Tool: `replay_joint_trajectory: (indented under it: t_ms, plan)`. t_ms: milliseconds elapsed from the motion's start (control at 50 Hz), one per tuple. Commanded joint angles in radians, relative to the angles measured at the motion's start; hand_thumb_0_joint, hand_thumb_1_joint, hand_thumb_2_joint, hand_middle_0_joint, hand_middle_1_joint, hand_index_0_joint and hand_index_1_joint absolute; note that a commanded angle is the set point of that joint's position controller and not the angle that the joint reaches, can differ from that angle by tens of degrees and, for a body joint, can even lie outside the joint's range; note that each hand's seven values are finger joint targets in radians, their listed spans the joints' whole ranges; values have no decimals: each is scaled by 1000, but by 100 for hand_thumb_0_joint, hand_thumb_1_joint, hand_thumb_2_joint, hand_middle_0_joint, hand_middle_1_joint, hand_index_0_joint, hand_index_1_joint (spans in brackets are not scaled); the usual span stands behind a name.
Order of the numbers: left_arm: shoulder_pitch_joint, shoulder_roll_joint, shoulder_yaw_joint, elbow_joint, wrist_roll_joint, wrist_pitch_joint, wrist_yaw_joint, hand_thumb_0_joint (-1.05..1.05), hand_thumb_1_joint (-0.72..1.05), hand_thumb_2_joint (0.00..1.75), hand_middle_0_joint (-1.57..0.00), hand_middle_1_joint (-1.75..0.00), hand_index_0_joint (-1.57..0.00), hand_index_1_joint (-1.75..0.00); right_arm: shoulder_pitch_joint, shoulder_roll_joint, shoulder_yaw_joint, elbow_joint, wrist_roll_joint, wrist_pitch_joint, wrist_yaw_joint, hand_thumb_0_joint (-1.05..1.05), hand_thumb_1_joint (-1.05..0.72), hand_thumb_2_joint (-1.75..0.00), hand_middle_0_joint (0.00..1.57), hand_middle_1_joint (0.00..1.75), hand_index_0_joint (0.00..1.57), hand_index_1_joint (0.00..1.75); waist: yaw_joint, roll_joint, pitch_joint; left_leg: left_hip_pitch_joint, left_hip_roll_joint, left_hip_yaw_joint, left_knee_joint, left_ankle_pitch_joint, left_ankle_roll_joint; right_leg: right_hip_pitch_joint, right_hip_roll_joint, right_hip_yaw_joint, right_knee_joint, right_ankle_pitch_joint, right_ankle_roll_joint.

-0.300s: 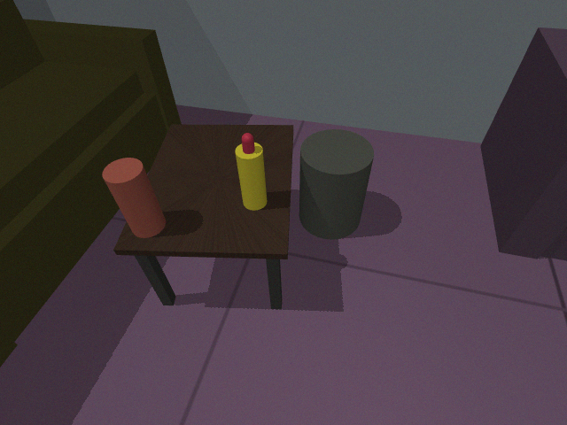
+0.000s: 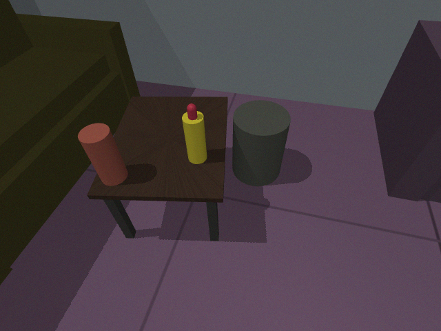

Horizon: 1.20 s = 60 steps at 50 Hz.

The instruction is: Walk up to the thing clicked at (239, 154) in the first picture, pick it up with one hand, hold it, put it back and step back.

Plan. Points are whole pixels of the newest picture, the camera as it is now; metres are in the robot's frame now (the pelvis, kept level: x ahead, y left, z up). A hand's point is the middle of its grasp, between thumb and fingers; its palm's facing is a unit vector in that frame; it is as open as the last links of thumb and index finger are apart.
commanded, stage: stand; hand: right
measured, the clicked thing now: (194, 133) +0.88 +0.14 -0.24
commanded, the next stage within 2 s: walk up in 0.82 s
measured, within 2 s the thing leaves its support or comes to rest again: neither
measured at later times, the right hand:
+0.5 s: hand out of the picture +0.08 -0.25 -0.16, palm faces -0.03 +0.94 -0.33, open 7.4 cm
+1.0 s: hand out of the picture +0.10 -0.25 -0.16, palm faces -0.07 +0.94 -0.35, open 7.4 cm
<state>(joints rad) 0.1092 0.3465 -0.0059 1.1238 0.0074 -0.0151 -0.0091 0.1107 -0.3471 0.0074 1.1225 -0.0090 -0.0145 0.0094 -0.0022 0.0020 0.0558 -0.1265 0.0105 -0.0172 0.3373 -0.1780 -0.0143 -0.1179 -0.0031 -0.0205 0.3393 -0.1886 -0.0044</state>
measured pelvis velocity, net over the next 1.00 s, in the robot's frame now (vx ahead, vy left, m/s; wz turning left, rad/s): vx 0.02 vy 0.03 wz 0.02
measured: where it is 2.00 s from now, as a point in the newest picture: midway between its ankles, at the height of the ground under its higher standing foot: outside the picture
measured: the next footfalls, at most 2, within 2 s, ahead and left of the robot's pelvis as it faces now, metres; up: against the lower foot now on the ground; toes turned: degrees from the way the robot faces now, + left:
left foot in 1.18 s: +0.18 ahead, +0.28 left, +0.00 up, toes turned +5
right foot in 1.58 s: +0.29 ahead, +0.12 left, +0.00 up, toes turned -5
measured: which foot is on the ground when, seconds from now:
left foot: down 0.00-0.84, up 0.86-1.00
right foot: down 0.00-1.00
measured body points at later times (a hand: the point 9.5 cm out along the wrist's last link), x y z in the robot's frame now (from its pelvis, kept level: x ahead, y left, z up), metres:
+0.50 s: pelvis +0.01 +0.00 +0.00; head +0.02 +0.00 +0.45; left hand +0.08 +0.30 -0.13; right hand +0.08 -0.30 -0.13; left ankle +0.00 +0.13 -0.75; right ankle +0.00 -0.12 -0.75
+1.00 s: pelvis +0.02 +0.03 -0.01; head +0.03 +0.01 +0.44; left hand +0.05 +0.36 -0.11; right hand +0.10 -0.30 -0.13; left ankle +0.04 +0.18 -0.70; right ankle +0.00 -0.11 -0.75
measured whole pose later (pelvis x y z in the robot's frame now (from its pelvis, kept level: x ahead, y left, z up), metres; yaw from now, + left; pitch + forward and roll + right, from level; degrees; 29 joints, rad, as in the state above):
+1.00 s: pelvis +0.02 +0.03 -0.01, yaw +1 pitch -2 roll -2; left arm 0.25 0.36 0.06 1.04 0.03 -0.07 0.02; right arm 0.18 -0.45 -0.10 0.98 -0.08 0.06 0.09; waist 0.00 0.09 0.05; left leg -0.41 0.04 -0.08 0.90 -0.39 0.00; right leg -0.09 -0.03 -0.03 0.38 -0.25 0.01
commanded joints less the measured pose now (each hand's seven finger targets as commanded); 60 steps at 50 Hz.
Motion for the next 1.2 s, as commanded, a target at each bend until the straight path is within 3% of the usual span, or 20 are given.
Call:
replay_joint_trajectory:
  t_ms: [0,360,780,800,820,840,880,920,940,1000,1040,1100,1120,1140,1160,1180]
  plan:
    - [-37,213,38,-60,1,-22,17,0,90,90,-20,-30,-20,-30,-34,-207,-40,-59,3,-21,-19,0,-90,-90,20,30,20,30,3,1,-94,27,116,-81,-41,149,36,16,-127,106,-53,153,-26]
    - [-33,211,40,-52,0,-21,18,0,90,90,-20,-30,-20,-30,-37,-208,-39,-56,5,-17,-19,0,-90,-90,20,30,20,30,4,-6,-74,33,117,-81,-58,131,34,12,-124,104,-69,128,-21]
    - [-33,215,40,-60,1,-21,20,0,90,90,-20,-30,-20,-30,-35,-208,-42,-58,2,-19,-20,0,-90,-90,20,30,20,30,3,1,-94,43,122,-75,-55,182,35,40,-131,102,-56,187,-24]
    - [159,364,117,-49,-1,-45,39,0,90,90,-20,-30,-20,-30,-50,-314,-115,-149,-53,12,18,0,-90,-90,20,30,20,30,64,78,-92,-131,25,-6,161,-106,68,175,-167,171,-29,-78,-88]
    - [244,409,140,-35,11,-50,52,0,90,90,-20,-30,-20,-30,-82,-251,-108,-189,-68,29,34,0,-90,-90,20,30,20,30,100,-25,-50,-369,-7,24,362,-330,51,249,-315,360,-113,-233,-160]
    - [229,425,158,-53,24,-58,62,0,90,90,-20,-30,-20,-30,-71,-257,-115,-204,-82,46,41,0,-90,-90,20,30,20,30,92,-1,-3,-469,41,-81,522,-332,42,203,-421,476,-155,-360,-218]
    - [137,399,158,-121,25,-69,70,0,90,90,-20,-30,-20,-30,-27,-258,-126,-223,-76,54,62,0,-90,-90,20,30,20,30,51,-10,37,-512,90,-133,624,-279,41,86,-443,461,-176,-408,-253]
    - [69,354,148,-159,27,-78,65,0,90,90,-20,-30,-20,-30,32,-255,-144,-228,-67,61,83,0,-90,-90,20,30,20,30,-2,-64,55,-476,104,-148,631,-224,19,24,-358,329,-172,-322,-212]
    - [78,348,146,-170,25,-81,63,0,90,90,-20,-30,-20,-30,43,-250,-149,-234,-66,63,91,0,-90,-90,20,30,20,30,0,-80,48,-457,91,-134,619,-200,6,22,-321,273,-161,-244,-195]
    - [138,356,154,-190,28,-85,62,0,90,90,-20,-30,-20,-30,-6,-236,-156,-285,-68,66,104,0,-90,-90,20,30,20,30,39,-133,65,-445,110,-98,524,-188,-12,21,-299,188,-111,-67,-200]
    - [117,372,159,-207,27,-84,63,0,90,90,-20,-30,-20,-30,-3,-232,-161,-307,-68,62,112,0,-90,-90,20,30,20,30,29,-166,71,-384,129,-70,454,-156,-14,-37,-281,131,-84,-69,-188]
    - [110,388,153,-225,27,-80,60,0,90,90,-20,-30,-20,-30,23,-246,-175,-317,-57,52,120,0,-90,-90,20,30,20,30,7,-189,34,-217,98,11,336,-113,5,-117,-234,51,5,-28,-153]
    - [92,396,152,-232,28,-77,62,0,90,90,-20,-30,-20,-30,76,-254,-182,-309,-56,52,120,0,-90,-90,20,30,20,30,-27,-185,7,-138,84,49,319,-74,12,-162,-229,36,49,-33,-138]
    - [64,398,151,-243,28,-71,64,0,90,90,-20,-30,-20,-30,165,-261,-192,-289,-56,52,117,0,-90,-90,20,30,20,30,-84,-159,-30,-10,71,80,285,-33,21,-228,-226,14,143,-44,-124]
    - [104,348,137,-248,37,-65,65,0,90,90,-20,-30,-20,-30,276,-303,-215,-251,-58,50,109,0,-90,-90,20,30,20,30,-129,8,-98,150,53,41,260,-80,45,-293,-174,-16,397,-47,-99]
    - [178,273,111,-248,23,-62,64,0,90,90,-20,-30,-20,-30,371,-366,-235,-243,-63,45,96,0,-90,-90,20,30,20,30,-174,238,-125,220,106,-92,122,-235,84,-392,-64,-56,662,-200,-57]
